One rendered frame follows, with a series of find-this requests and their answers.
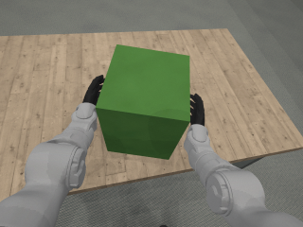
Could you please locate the table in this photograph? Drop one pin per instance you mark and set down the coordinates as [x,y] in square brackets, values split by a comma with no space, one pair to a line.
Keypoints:
[43,79]

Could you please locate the left robot hand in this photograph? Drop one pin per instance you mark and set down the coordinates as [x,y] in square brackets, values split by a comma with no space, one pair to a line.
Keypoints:
[93,92]

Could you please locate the right robot upper arm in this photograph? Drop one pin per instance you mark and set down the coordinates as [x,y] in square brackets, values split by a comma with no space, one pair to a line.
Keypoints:
[238,197]

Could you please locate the right robot hand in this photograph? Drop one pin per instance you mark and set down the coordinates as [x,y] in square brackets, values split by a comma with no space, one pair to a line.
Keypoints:
[198,111]

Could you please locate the carton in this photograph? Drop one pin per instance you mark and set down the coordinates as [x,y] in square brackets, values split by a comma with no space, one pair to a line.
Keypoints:
[144,104]

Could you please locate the robot right forearm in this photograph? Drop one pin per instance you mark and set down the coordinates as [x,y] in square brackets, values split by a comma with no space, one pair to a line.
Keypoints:
[201,155]

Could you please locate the robot left forearm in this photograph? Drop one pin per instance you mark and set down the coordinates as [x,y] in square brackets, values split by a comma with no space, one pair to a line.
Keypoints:
[80,132]

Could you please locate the left robot upper arm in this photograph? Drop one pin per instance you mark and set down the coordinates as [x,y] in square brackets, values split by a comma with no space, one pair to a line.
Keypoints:
[52,171]

